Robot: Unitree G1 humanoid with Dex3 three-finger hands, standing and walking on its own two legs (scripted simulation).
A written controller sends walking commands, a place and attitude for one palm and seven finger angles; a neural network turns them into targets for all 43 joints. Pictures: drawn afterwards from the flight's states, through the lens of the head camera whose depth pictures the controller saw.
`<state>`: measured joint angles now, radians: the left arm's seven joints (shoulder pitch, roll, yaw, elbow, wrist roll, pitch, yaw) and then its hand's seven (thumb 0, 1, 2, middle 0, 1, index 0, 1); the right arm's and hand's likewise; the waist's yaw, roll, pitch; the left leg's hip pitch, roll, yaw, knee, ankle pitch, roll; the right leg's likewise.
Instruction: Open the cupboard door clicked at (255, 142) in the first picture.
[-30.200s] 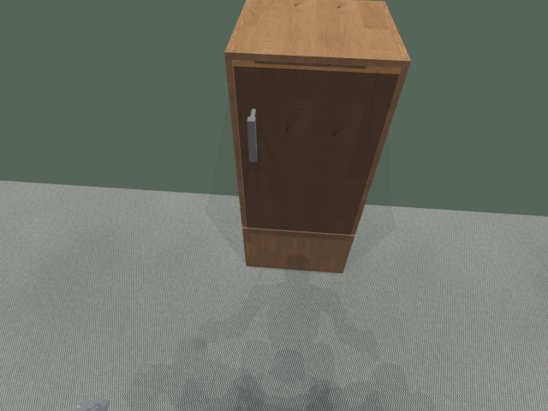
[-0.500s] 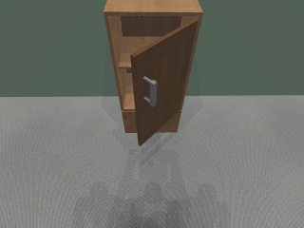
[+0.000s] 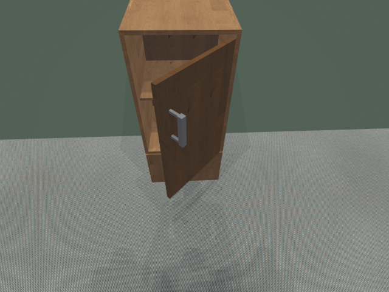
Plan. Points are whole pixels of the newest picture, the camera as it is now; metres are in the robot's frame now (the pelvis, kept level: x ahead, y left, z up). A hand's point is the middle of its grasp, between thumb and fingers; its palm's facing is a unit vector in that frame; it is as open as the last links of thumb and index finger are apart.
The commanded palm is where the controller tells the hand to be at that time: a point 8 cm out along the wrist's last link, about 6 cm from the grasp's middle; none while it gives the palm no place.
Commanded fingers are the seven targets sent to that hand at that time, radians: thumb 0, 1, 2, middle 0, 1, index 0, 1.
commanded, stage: look to check the result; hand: left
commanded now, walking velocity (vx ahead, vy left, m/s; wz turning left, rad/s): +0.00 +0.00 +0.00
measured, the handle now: (177, 128) +0.59 +0.08 -0.04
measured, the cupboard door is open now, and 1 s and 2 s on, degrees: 46 46 46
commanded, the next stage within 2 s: walk to a spot facing it in 0.52 s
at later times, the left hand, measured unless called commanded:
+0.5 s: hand out of the picture -0.01 +0.14 -0.18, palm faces +0.05 -0.98 -0.17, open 7.4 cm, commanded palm none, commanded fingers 0.00 0.90 0.90 -0.20 -0.30 -0.20 -0.30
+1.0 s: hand out of the picture +0.05 +0.18 -0.18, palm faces -0.06 -0.97 -0.22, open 7.4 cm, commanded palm none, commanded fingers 0.00 0.90 0.90 -0.20 -0.30 -0.20 -0.30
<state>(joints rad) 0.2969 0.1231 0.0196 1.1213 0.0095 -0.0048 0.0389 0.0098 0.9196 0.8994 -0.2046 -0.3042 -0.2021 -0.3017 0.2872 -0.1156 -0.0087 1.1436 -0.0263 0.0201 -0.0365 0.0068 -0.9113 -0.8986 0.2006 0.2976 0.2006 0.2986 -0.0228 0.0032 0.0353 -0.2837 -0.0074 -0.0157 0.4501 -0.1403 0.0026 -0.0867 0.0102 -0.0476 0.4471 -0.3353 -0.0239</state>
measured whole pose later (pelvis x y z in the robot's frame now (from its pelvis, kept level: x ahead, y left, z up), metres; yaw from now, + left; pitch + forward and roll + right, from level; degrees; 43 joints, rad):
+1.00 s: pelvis +0.02 -0.01 -0.01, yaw -9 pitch +0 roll +1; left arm 0.28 0.18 0.09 1.05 0.02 0.05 0.01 0.01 0.91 0.90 -0.21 -0.30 -0.20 -0.30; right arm 0.20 -0.17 -0.06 1.05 -0.03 0.03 -0.06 0.01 -0.91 -0.90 0.20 0.30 0.20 0.30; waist 0.01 -0.02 0.08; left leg -0.31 0.07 0.11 0.58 -0.27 -0.01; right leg -0.18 0.06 0.08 0.60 -0.40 -0.04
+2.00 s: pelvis +0.02 -0.03 -0.01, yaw -44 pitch +1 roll +0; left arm 0.15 0.24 0.07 0.89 0.03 0.05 0.00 0.01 0.91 0.90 -0.20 -0.30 -0.20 -0.30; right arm 0.22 -0.25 -0.06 0.92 -0.01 0.06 -0.03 0.01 -0.91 -0.90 0.20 0.30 0.20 0.30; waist -0.02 -0.01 0.12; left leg -0.42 0.07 0.05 0.92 -0.49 -0.06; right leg -0.32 0.01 0.06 0.60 -0.28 0.00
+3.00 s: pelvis +0.14 -0.31 +0.01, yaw -75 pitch +2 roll -1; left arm 0.12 0.20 0.07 0.96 0.04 0.01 -0.05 0.01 0.91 0.90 -0.20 -0.30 -0.20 -0.30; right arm 0.40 -0.15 -0.03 1.04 -0.04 -0.06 -0.02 0.00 -0.92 -0.90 0.20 0.30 0.20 0.30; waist -0.04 -0.02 0.06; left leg -0.08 0.10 0.23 0.35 -0.29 -0.02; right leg -0.56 -0.09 -0.08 0.82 -0.20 -0.01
